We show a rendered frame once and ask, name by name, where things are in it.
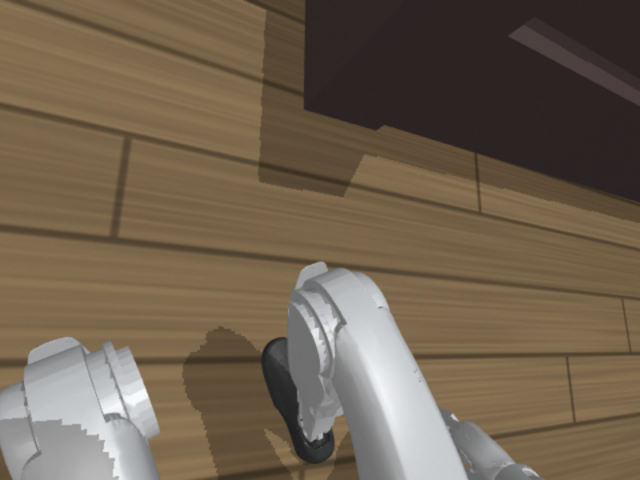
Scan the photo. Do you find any right robot foot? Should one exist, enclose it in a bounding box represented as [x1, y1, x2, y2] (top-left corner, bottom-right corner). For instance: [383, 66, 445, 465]
[262, 337, 334, 464]

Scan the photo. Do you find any right robot arm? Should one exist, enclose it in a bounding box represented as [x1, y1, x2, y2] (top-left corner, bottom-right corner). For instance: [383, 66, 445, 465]
[494, 464, 545, 480]

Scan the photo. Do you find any sofa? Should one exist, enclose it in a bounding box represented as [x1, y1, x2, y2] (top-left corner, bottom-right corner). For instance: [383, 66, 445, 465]
[304, 0, 640, 203]

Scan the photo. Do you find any right robot hand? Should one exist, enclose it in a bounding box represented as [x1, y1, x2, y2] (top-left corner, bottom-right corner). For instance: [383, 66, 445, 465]
[438, 406, 516, 480]

